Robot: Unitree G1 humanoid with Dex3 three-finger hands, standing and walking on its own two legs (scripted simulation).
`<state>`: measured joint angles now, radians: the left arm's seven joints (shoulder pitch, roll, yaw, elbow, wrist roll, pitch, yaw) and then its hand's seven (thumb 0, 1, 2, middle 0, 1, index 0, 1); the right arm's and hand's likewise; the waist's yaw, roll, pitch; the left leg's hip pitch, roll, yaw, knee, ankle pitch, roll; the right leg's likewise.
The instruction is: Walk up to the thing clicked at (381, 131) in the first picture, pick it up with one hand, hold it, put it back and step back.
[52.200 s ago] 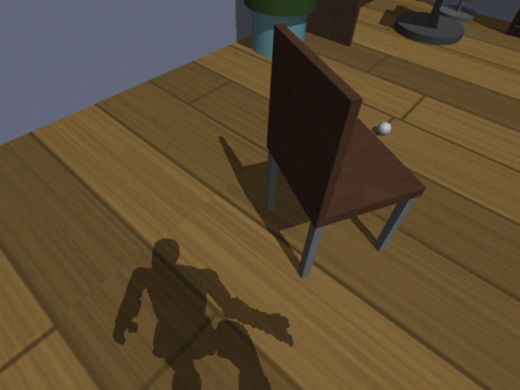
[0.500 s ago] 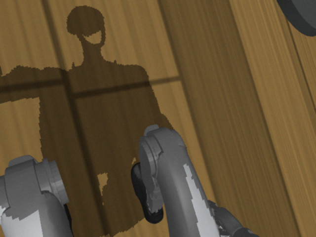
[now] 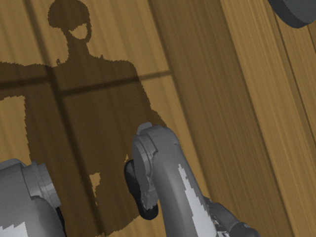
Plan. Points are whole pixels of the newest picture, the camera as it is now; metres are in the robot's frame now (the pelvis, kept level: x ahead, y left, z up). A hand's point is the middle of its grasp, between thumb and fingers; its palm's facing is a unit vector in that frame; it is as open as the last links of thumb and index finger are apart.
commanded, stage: rest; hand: left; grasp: from above
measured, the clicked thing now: out of the picture +0.44 +0.33 -0.26
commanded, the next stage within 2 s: open in 0.04 s
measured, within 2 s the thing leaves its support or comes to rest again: neither
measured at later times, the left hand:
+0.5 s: hand out of the picture +0.44 +0.33 -0.24, palm faces -0.43 -0.16 -0.89, open 11.9 cm
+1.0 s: hand out of the picture +0.43 +0.33 -0.24, palm faces -0.44 -0.17 -0.88, open 14.0 cm
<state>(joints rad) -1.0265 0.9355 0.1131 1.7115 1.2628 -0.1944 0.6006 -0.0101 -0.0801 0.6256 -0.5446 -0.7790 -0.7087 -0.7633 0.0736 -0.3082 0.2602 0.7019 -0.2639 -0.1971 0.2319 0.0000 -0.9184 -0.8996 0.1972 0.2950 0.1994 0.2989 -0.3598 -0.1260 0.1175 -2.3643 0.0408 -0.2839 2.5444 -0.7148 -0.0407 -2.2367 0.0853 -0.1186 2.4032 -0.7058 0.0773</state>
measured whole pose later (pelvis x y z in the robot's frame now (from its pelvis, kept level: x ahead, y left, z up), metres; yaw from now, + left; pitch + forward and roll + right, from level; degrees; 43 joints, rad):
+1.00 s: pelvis +0.00 +0.00 +0.00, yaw -1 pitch +28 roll -14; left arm -1.03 0.98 0.10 1.71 1.25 -0.21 0.59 0.00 -0.50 0.97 -0.08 -1.02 -0.09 -1.01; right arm 0.08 -0.32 0.29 0.68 -0.27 -0.21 0.24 0.00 -0.90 -0.90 0.20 0.30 0.20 0.30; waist -0.37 -0.14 0.14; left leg -2.36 0.04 -0.30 2.55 -0.71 -0.03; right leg -2.22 0.09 -0.13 2.39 -0.70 0.08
